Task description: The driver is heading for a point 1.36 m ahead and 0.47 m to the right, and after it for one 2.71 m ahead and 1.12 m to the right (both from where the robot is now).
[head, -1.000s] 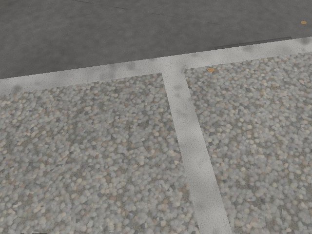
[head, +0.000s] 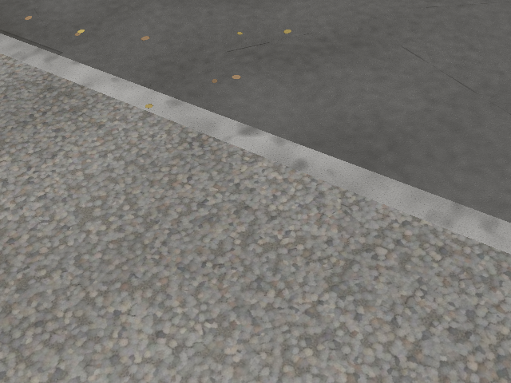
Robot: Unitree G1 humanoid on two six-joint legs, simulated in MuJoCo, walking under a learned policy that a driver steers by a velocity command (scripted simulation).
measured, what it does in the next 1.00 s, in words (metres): walks ahead, turning right: left foot, then right foot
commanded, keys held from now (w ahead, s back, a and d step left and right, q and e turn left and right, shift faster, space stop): w+e+shift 1.00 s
